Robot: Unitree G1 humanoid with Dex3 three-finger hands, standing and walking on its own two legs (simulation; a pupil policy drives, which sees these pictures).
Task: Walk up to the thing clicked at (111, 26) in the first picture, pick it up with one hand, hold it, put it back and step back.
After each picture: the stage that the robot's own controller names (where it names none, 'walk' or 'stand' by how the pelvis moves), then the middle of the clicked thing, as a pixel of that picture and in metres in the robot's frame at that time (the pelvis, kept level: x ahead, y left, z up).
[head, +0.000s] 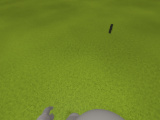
stand; (110, 28) +2.31 -0.47 -0.65
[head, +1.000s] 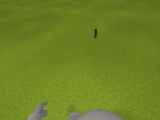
walk; (95, 33) +2.21 +0.07 -0.63
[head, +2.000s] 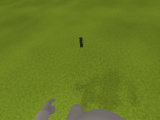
walk; (81, 42) +1.55 +0.32 -0.65
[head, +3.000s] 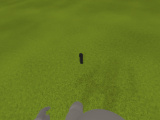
walk; (81, 58) +1.06 +0.27 -0.65
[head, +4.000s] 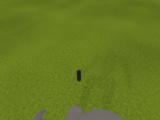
walk; (79, 75) +0.67 +0.20 -0.64
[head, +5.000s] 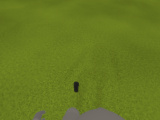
walk; (76, 87) +0.47 +0.14 -0.64
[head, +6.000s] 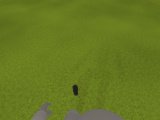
stand; (75, 90) +0.42 +0.18 -0.64
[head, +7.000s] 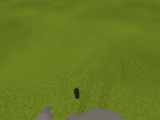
stand; (76, 93) +0.40 +0.18 -0.66
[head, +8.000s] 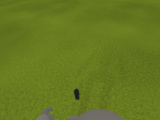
stand; (76, 94) +0.41 +0.18 -0.66
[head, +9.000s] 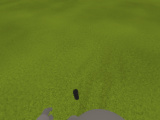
stand; (76, 94) +0.40 +0.19 -0.66
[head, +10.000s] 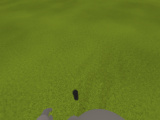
stand; (75, 95) +0.39 +0.20 -0.66
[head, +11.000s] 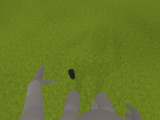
go down; (72, 74) +0.43 +0.18 -0.51
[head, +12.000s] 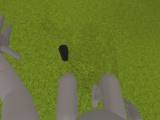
go down; (64, 54) +0.50 +0.20 -0.27
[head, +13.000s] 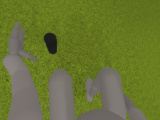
close in; (51, 45) +0.49 +0.23 -0.21
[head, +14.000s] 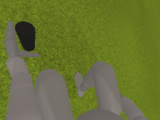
close; (27, 40) +0.48 +0.26 -0.17
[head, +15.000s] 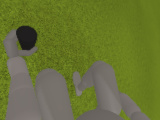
lift; (27, 42) +0.46 +0.26 -0.18
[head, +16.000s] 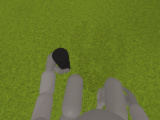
lift; (63, 63) +0.35 +0.20 -0.01
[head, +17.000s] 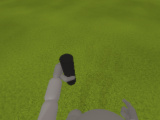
hold; (69, 71) +0.31 +0.16 +0.08
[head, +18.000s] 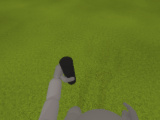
hold; (69, 72) +0.32 +0.16 +0.04
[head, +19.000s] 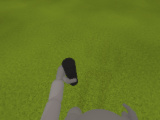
hold; (71, 74) +0.31 +0.15 +0.04
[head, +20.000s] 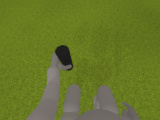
crouch; (66, 60) +0.40 +0.17 -0.02
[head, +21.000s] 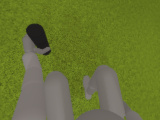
lower; (41, 43) +0.48 +0.23 -0.12
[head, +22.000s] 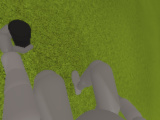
lower; (22, 40) +0.47 +0.26 -0.18
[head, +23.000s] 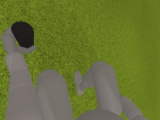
lower; (25, 41) +0.46 +0.26 -0.18
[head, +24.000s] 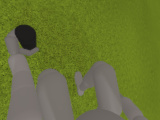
lower; (28, 43) +0.45 +0.26 -0.17
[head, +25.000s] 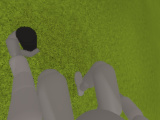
lower; (29, 44) +0.45 +0.25 -0.18
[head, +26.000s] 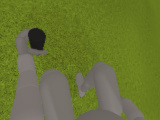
open; (37, 44) +0.46 +0.23 -0.18
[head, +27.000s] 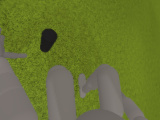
stand; (46, 43) +0.46 +0.22 -0.19
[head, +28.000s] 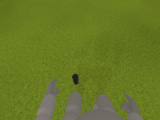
stand; (75, 79) +0.42 +0.15 -0.51
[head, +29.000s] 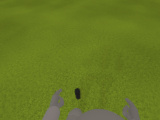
stand; (77, 94) +0.39 +0.15 -0.60
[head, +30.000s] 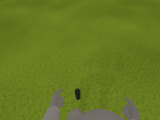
stand; (77, 94) +0.39 +0.15 -0.60
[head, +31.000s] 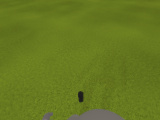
stand; (80, 97) +0.40 +0.13 -0.66
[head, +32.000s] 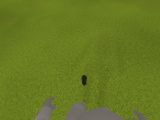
walk; (84, 80) +0.48 +0.09 -0.63
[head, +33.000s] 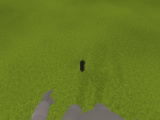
walk; (82, 66) +0.73 +0.13 -0.62
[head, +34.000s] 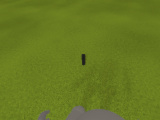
stand; (83, 59) +1.03 +0.22 -0.64
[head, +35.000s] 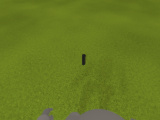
stand; (83, 59) +1.03 +0.16 -0.66
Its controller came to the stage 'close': yes
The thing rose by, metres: 0.70
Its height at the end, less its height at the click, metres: +0.00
